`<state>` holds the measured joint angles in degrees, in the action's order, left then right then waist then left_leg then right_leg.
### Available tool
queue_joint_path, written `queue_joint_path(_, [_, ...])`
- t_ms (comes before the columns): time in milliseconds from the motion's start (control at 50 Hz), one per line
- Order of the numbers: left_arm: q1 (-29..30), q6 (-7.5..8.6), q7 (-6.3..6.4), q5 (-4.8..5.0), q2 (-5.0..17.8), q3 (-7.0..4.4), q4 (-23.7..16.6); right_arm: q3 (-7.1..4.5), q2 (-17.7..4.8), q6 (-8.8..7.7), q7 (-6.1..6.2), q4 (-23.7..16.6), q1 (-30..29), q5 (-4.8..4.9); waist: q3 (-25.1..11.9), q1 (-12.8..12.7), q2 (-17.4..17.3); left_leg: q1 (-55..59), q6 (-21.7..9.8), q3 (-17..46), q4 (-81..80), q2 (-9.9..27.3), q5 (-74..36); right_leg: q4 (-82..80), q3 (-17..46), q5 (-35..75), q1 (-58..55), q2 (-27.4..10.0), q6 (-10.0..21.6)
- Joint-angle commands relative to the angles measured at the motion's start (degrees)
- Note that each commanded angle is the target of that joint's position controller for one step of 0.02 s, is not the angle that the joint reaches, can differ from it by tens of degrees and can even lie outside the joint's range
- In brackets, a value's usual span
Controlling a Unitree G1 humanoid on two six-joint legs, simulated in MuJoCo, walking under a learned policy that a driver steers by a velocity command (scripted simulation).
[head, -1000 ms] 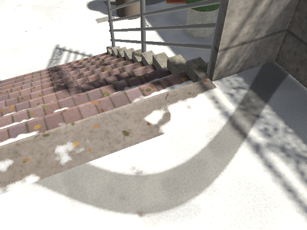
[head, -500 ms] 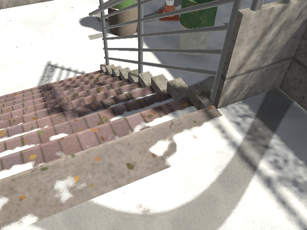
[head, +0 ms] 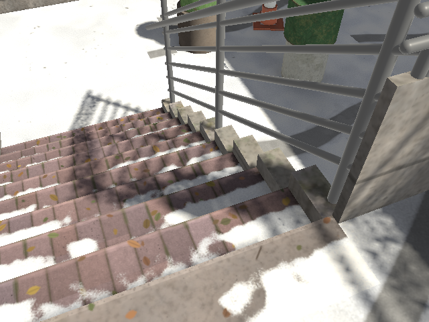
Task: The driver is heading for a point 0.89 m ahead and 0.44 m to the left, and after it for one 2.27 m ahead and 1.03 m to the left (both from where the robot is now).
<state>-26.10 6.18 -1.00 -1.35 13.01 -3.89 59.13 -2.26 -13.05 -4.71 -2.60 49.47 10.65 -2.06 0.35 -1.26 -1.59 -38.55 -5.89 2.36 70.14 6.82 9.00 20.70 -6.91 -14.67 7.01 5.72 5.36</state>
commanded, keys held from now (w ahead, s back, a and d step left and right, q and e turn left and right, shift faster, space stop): w+q+shift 0.98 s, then q+shift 0.02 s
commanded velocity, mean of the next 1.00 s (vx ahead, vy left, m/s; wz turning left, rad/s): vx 0.99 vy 0.00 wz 0.81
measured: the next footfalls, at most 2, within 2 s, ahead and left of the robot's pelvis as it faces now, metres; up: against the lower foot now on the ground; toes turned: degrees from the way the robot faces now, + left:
left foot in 0.28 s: +0.46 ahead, +0.08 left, +0.00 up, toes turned +12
right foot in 0.78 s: +0.89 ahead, +0.09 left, -0.17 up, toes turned +41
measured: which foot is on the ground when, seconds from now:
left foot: up 0.00-0.26, down 0.28-0.76, up 0.78-1.00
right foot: down 0.00-0.28, up 0.30-0.76, down 0.78-1.00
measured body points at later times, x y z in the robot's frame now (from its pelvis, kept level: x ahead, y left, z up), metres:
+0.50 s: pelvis +0.47 +0.08 -0.01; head +0.50 +0.09 +0.44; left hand +0.61 +0.37 -0.07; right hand +0.52 -0.20 -0.14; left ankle +0.42 +0.07 -0.74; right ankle +0.64 -0.08 -0.67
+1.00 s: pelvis +0.91 +0.20 -0.23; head +0.90 +0.20 +0.22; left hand +0.63 +0.29 -0.36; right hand +1.22 +0.17 -0.32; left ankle +0.92 +0.37 -0.84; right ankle +0.86 +0.07 -0.91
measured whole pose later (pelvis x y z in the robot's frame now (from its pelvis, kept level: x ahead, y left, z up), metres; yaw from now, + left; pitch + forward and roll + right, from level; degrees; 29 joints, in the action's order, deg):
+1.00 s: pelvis +0.91 +0.20 -0.23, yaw +49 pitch -1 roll -2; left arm -35.9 6.3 -0.3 -0.6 16.2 -1.8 56.3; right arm -2.5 -15.7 1.2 -1.2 42.7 5.3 -2.3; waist 0.4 -2.4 -2.2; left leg -49.5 -6.1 1.0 74.9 -0.1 -3.8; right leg 47.9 -9.6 -39.5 7.4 4.6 5.1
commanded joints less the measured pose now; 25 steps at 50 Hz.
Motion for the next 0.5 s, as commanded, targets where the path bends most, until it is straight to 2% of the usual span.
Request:
queue_joint_path(20, [2.0,2.43,-0.03,0.29,3.8,0.11,-4.1,0.62,-1.0,1.02,-0.57,-3.9,-3.1,0.49,9.3,1.8,2.6,-6.5,0.6,-0.2,-7.4,0.7,-8.2,-18.4,8.3,4.5,7.2,-14.1,3.5])
queue_joint_path(80, [-0.9,3.23,0.18,1.28,2.9,1.03,-3.6,1.11,-0.7,0.61,-1.22,-5.9,-9.0,1.29,9.6,0.4,2.1,0.0,-1.0,-7.3,-21.0,-3.1,-18.8,-19.7,-1.3,24.6,5.7,-11.5,-0.4])
queue_joint_path(100, [-2.2,3.45,0.49,1.37,3.7,1.18,-3.3,1.59,0.1,0.53,-1.45,-7.0,-11.0,1.18,10.0,0.3,3.2,2.3,-2.0,-8.5,-24.8,-3.1,-21.6,-20.3,-2.3,29.9,4.5,-13.2,-0.9])
queue_joint_path(120, [-3.4,3.70,0.96,1.50,4.8,1.04,-2.7,1.94,0.2,0.48,-1.50,-8.2,-14.2,0.79,10.3,-0.7,2.7,1.9,-2.6,-9.7,-28.1,-3.8,-22.4,-21.4,-2.9,34.0,0.4,-14.7,-1.5])
queue_joint_path(140, [-3.8,3.54,1.29,1.13,5.2,1.28,-2.5,1.78,-0.7,0.36,-1.55,-8.0,-14.2,0.99,9.8,-0.4,3.5,2.9,-4.0,-11.0,-30.8,-5.2,-22.9,-20.0,-4.8,43.3,-4.8,-14.9,-2.3])
queue_joint_path(180, [-4.3,2.55,2.62,0.27,7.9,0.92,-3.1,0.93,-3.7,0.59,-1.38,-6.9,-11.8,0.67,5.6,1.2,6.9,6.3,-5.2,-14.7,-32.0,-10.2,-17.1,-12.3,-7.2,68.4,-14.4,-16.1,-3.9])
queue_joint_path(200, [-4.2,1.27,3.30,-0.47,9.7,0.53,-3.2,0.42,-5.4,0.82,-1.48,-6.7,-10.0,0.85,3.6,3.3,8.1,8.0,-5.8,-15.1,-34.2,-12.1,-12.5,-6.3,-7.4,75.7,-18.1,-17.0,-4.9])
queue_joint_path(220, [-3.2,-0.11,4.29,-1.06,12.1,-0.22,-3.8,-0.19,-6.9,0.72,-1.62,-5.2,-3.3,1.30,-0.4,7.2,8.7,15.0,-6.4,-14.6,-36.0,-14.6,-9.6,4.4,-7.3,80.0,-19.5,-17.8,-5.1])
queue_joint_path(240, [-0.1,-1.12,4.77,-1.73,14.2,-1.00,-5.1,-1.59,-9.6,0.75,-1.35,-1.7,8.0,1.73,-5.7,12.3,9.5,25.5,-7.2,-13.7,-35.0,-16.1,-6.2,19.2,-6.8,82.7,-17.5,-18.7,-4.9])
queue_joint_path(260, [4.0,-1.78,4.66,-1.74,14.4,-1.32,-6.4,-3.05,-11.5,1.31,-0.72,1.7,20.4,1.42,-9.2,18.5,9.5,37.4,-9.8,-8.2,-37.4,-13.9,-0.6,38.2,-6.3,75.7,-9.6,-18.8,-3.9])
queue_joint_path(280, [5.7,-1.11,3.26,-2.00,9.7,-0.52,-7.5,-3.99,-12.8,1.91,0.83,2.6,21.1,1.67,-8.0,15.1,2.5,46.3,-10.6,1.7,-33.7,-6.7,5.0,56.4,-4.6,25.9,6.7,-11.3,-2.5])
queue_joint_path(300, [3.6,0.14,2.08,1.07,4.0,0.59,-14.5,-5.31,-18.2,2.60,1.16,1.0,16.1,0.01,-12.2,6.6,-15.5,64.3,-23.7,36.2,-41.9,6.8,-0.2,77.4,2.2,-14.7,36.7,-0.7,-7.2])
queue_joint_path(320, [8.6,1.26,2.67,1.01,5.7,1.36,-16.3,-5.75,-16.7,2.55,1.68,0.3,15.6,1.17,-14.1,8.1,-3.0,64.8,-23.1,44.3,-51.1,8.6,-0.9,76.2,11.2,-8.4,43.1,-3.7,-5.0])
queue_joint_path(340, [11.5,2.31,2.67,0.70,7.0,1.40,-17.1,-5.33,-14.2,2.40,2.26,0.9,14.9,1.08,-8.4,7.3,3.8,57.6,-20.2,39.3,-53.2,7.4,-1.8,70.4,12.5,-6.1,42.1,-6.6,-3.7])
queue_joint_path(360, [12.4,2.62,2.54,0.04,6.1,1.62,-17.0,-4.65,-11.4,2.37,2.44,1.2,13.1,0.89,-3.2,3.7,8.5,47.1,-16.8,32.8,-54.5,4.6,-4.1,63.5,12.4,-4.7,38.2,-8.9,-3.3])
queue_joint_path(380, [13.1,1.75,2.26,-1.17,5.6,1.90,-18.0,-4.12,-10.0,1.48,2.57,0.9,12.9,1.09,-1.2,1.6,7.9,39.9,-16.0,29.0,-53.5,2.3,-10.2,60.5,12.2,-4.7,34.7,-9.7,-4.0])
queue_joint_path(400, [12.8,0.21,2.11,-1.95,5.5,1.97,-18.0,-3.22,-8.2,0.68,2.77,0.5,11.4,1.22,0.6,-0.8,8.6,33.6,-14.3,25.2,-53.4,-0.3,-12.9,57.0,11.8,-4.5,31.9,-10.6,-5.1])
queue_joint_path(420, [13.2,-1.01,1.83,-2.22,5.6,2.05,-19.4,-2.87,-8.0,0.23,2.61,0.1,10.6,1.94,1.2,-1.8,7.9,27.7,-12.9,21.6,-54.7,-3.2,-11.1,50.0,10.8,-3.6,28.3,-11.1,-6.1])
queue_joint_path(440, [15.2,-2.08,1.93,-2.39,6.8,1.97,-20.5,-3.09,-10.2,-0.48,2.47,-1.2,7.9,2.80,3.4,-2.8,7.0,17.8,-11.2,16.5,-57.1,-7.8,-10.6,36.8,9.2,-1.5,20.3,-10.9,-7.1])
queue_joint_path(460, [19.2,-2.51,2.08,-2.04,6.2,2.34,-22.5,-3.06,-11.2,-0.72,2.61,-1.0,7.3,2.96,6.1,-2.3,4.0,11.4,-10.9,15.2,-56.9,-10.6,-15.1,31.0,6.1,2.0,15.6,-8.7,-8.1])
queue_joint_path(480, [19.9,-2.76,1.35,-2.37,4.5,3.09,-23.4,-3.20,-12.1,-0.56,2.68,-0.7,8.7,2.90,5.3,-1.4,1.0,10.5,-10.2,15.0,-55.9,-11.4,-23.3,28.2,3.2,6.7,12.1,-6.7,-7.8])
queue_joint_path(500, [17.5,-3.06,1.08,-2.13,2.9,3.69,-22.9,-3.37,-12.2,-0.05,2.53,-0.4,10.0,2.51,2.7,-1.1,-2.0,10.0,-8.9,14.1,-53.9,-11.5,-32.5,29.1,1.7,13.6,7.7,-5.0,-7.5])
